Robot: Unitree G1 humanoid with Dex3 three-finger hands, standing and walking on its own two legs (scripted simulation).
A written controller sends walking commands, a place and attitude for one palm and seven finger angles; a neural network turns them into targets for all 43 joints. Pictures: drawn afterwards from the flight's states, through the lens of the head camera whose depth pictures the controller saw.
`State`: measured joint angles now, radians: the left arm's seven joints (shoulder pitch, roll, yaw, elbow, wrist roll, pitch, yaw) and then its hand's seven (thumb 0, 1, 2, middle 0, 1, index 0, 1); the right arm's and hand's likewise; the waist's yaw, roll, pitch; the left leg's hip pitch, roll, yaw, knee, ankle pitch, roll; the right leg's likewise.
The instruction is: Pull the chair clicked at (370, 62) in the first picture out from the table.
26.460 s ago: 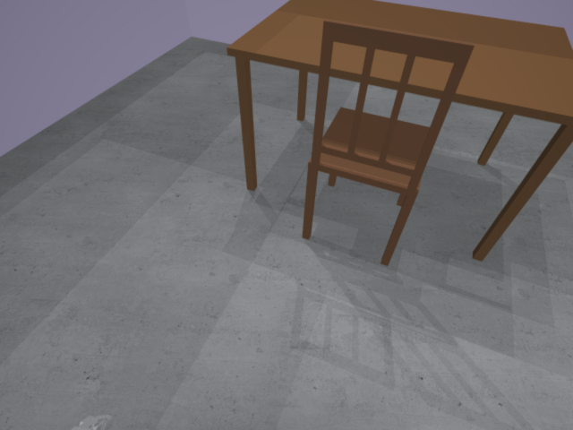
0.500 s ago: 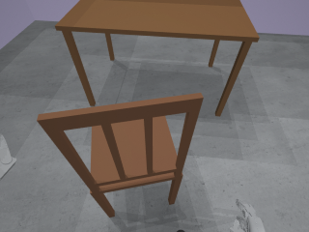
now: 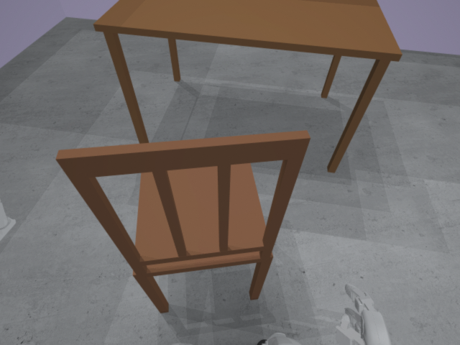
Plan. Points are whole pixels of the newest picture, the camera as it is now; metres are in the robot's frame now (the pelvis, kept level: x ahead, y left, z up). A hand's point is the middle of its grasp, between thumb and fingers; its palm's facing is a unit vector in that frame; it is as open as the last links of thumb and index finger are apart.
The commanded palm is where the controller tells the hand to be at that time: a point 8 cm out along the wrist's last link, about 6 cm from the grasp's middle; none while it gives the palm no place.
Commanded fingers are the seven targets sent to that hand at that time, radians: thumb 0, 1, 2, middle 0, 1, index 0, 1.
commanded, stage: step back with the hand held close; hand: left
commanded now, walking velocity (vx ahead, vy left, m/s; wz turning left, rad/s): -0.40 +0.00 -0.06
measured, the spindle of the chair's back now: (173, 220) +0.36 +0.15 -0.05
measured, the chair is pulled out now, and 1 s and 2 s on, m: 0.63 0.63 0.63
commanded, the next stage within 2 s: stop stepping back and stand still in 0.72 s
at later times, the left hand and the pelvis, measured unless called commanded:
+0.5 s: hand out of the picture +0.14 +0.26 +0.20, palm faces +0.41 -0.75 -0.51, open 7.4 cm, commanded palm +0.06 +0.31 +0.20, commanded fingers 0.00 0.90 0.90 -0.20 -0.30 -0.20 -0.30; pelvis -0.07 +0.01 +0.01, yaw +1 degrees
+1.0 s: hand out of the picture +0.01 +0.24 +0.18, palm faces +0.34 -0.81 -0.48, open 7.4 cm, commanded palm -0.05 +0.29 +0.20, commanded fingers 0.00 0.90 0.90 -0.20 -0.30 -0.20 -0.30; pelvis -0.20 -0.01 +0.01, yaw -2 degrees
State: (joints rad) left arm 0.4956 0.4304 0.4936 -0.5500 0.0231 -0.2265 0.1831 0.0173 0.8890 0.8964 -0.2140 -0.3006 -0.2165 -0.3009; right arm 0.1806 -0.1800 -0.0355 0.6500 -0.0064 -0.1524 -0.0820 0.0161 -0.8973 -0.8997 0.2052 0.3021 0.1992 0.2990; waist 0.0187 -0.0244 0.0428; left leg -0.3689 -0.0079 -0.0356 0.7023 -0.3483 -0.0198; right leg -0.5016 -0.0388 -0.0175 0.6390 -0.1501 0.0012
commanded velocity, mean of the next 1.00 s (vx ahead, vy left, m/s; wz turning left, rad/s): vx -0.26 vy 0.02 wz -0.04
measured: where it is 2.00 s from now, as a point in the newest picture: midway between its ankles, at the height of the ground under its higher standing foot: outside the picture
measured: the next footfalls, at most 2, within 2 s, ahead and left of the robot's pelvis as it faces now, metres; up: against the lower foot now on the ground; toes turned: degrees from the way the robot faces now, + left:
right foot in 0.26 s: +0.04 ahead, -0.13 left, +0.00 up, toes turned +1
right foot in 0.76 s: -0.15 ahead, -0.16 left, +0.01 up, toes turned -3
